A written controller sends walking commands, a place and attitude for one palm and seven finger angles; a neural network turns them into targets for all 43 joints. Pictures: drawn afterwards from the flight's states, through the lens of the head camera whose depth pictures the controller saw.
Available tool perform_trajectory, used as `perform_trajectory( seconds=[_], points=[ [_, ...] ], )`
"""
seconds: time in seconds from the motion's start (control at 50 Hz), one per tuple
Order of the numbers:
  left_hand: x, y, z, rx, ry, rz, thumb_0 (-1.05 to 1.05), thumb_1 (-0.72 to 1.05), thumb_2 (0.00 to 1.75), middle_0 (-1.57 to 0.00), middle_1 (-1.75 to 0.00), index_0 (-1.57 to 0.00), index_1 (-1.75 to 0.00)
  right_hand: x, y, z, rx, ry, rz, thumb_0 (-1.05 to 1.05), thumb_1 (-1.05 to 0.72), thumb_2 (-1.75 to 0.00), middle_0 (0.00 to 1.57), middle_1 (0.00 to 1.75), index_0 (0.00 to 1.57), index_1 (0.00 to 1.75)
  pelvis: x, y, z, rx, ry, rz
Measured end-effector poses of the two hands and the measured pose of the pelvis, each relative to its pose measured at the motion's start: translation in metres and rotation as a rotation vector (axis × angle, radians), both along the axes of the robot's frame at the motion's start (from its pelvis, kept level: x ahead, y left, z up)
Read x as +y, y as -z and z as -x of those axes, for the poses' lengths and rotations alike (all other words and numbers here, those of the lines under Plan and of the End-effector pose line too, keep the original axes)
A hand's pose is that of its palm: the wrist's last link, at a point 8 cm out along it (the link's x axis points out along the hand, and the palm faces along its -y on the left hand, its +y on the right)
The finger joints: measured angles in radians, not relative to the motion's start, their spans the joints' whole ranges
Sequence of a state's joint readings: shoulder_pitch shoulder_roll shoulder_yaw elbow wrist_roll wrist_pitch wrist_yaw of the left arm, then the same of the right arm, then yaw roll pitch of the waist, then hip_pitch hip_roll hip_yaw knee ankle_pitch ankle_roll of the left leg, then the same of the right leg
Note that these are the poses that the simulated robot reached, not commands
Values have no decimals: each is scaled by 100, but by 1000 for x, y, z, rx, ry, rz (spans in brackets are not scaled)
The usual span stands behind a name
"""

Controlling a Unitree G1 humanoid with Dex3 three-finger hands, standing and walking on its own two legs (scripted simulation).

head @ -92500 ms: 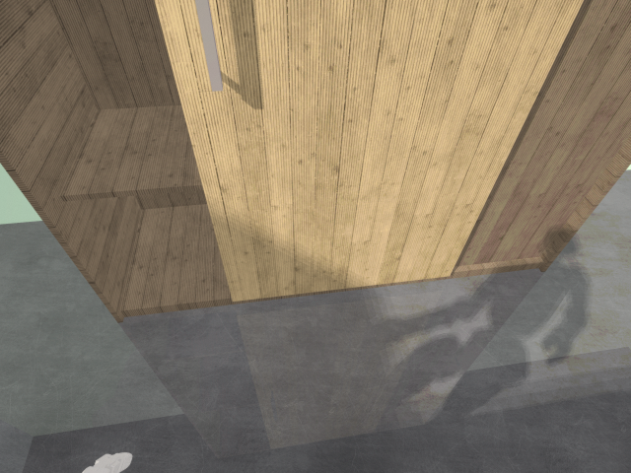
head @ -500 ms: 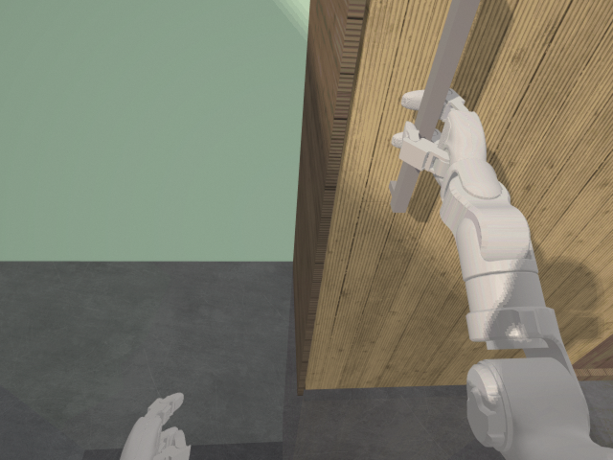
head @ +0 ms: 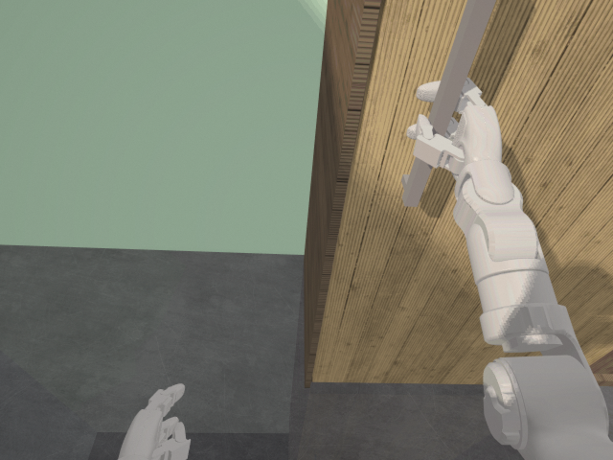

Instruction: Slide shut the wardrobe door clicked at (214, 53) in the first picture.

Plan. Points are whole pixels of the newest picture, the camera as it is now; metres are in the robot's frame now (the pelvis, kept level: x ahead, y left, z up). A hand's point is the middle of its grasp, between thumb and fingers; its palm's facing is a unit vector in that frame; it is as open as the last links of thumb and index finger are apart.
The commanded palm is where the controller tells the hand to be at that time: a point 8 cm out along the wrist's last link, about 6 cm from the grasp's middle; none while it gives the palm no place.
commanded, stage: step sideways, sliding the door along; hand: right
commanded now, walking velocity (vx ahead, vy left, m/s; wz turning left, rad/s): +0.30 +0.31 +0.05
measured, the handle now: (441, 92) +0.48 -0.14 +0.27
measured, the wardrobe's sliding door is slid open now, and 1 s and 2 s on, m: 0.00 0.00 0.00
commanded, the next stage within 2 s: none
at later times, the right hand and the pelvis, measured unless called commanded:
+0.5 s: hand (410, 142) +0.44 -0.10 +0.23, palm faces +0.25 +0.97 -0.08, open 6.3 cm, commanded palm +0.41 -0.08 +0.24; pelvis +0.03 +0.07 -0.02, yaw -4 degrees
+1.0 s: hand (405, 138) +0.45 -0.10 +0.22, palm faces +0.54 +0.84 -0.06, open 6.8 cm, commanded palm +0.41 -0.04 +0.23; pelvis +0.12 +0.17 -0.01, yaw -7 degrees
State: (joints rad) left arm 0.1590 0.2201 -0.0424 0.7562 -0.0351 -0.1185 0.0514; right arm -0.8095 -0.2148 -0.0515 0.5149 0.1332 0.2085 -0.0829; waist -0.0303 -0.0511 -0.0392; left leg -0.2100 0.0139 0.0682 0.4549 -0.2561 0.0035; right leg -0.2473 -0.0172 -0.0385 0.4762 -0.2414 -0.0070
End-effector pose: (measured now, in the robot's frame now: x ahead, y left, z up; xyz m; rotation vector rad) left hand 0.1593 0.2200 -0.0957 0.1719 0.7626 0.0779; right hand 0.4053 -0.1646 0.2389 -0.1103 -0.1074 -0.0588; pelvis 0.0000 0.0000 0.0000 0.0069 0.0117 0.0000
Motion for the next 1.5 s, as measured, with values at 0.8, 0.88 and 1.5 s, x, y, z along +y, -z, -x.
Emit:
perform_trajectory(
  seconds=[0.8,0.88,1.5],
  points=[
    [88,12,-177,-63,258,116,1,90,89,-20,-30,-21,-30,27,19,-4,-287,426,57,-5,-72,-86,50,143,13,129,163,17,-82,-42,121,-22],
    [123,12,-186,-39,196,17,1,90,89,-20,-30,-20,-30,29,19,-4,-287,466,54,-5,-73,-86,49,143,12,130,163,11,-94,3,152,-15],
    [-15,-24,-343,-192,418,134,1,90,89,-20,-30,-20,-30,27,26,-3,-400,441,10,-2,-73,-78,46,141,14,105,93,19,-240,4,160,-58]
  ],
)
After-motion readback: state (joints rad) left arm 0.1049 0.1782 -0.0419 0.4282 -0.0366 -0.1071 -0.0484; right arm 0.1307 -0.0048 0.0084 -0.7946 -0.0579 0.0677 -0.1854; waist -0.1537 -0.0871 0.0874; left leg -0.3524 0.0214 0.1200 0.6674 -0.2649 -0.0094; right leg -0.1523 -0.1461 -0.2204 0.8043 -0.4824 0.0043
